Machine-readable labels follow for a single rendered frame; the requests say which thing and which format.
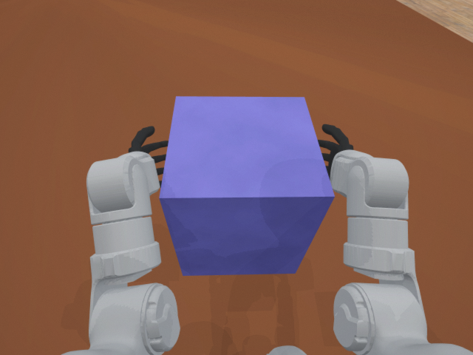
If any carton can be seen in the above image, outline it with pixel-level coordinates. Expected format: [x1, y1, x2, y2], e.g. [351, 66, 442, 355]
[159, 96, 335, 276]

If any robot right forearm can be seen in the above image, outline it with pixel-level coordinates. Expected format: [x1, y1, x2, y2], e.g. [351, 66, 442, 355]
[330, 150, 427, 337]

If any robot left forearm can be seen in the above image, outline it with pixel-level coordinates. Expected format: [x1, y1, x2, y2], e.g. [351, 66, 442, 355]
[86, 152, 161, 343]

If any robot right hand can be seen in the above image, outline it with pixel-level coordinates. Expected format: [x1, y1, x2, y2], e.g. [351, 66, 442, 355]
[318, 124, 353, 179]

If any robot left hand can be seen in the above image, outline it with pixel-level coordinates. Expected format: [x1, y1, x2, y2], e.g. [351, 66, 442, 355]
[129, 126, 169, 188]

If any left robot upper arm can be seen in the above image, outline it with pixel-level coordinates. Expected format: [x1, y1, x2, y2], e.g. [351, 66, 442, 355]
[62, 283, 180, 355]

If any right robot upper arm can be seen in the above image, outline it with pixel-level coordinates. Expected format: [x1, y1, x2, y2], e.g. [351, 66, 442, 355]
[333, 283, 473, 355]

